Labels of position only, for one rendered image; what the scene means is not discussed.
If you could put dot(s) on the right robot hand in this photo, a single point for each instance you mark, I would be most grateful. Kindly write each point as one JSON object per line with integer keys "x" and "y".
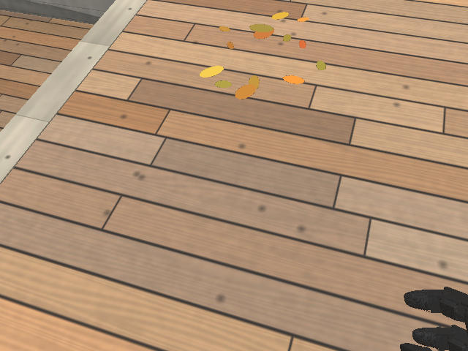
{"x": 451, "y": 303}

